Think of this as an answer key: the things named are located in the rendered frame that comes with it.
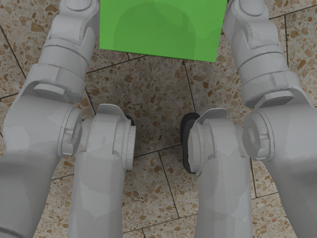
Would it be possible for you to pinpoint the left robot thigh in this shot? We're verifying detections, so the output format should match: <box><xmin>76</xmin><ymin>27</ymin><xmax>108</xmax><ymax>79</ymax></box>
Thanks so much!
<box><xmin>67</xmin><ymin>113</ymin><xmax>136</xmax><ymax>238</ymax></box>

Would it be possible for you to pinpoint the robot right foot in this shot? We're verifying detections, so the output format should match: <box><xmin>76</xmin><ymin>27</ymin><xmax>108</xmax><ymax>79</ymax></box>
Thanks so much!
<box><xmin>180</xmin><ymin>113</ymin><xmax>200</xmax><ymax>174</ymax></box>

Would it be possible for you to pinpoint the right robot forearm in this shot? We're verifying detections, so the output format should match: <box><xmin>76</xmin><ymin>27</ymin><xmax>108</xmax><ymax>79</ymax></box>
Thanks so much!
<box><xmin>222</xmin><ymin>0</ymin><xmax>317</xmax><ymax>112</ymax></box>

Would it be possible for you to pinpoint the carton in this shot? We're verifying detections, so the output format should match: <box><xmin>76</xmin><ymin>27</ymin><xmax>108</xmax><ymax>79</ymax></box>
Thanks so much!
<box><xmin>100</xmin><ymin>0</ymin><xmax>227</xmax><ymax>62</ymax></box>

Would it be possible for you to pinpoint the left robot forearm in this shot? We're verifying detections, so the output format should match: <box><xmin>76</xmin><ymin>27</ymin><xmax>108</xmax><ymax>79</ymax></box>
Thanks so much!
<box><xmin>2</xmin><ymin>0</ymin><xmax>100</xmax><ymax>143</ymax></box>

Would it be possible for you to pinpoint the right robot upper arm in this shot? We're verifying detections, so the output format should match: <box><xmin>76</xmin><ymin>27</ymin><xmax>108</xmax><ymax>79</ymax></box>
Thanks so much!
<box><xmin>242</xmin><ymin>102</ymin><xmax>317</xmax><ymax>238</ymax></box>

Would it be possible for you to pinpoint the left robot upper arm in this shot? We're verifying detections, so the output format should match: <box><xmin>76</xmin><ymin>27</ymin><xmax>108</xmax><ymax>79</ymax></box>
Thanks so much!
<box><xmin>0</xmin><ymin>95</ymin><xmax>83</xmax><ymax>238</ymax></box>

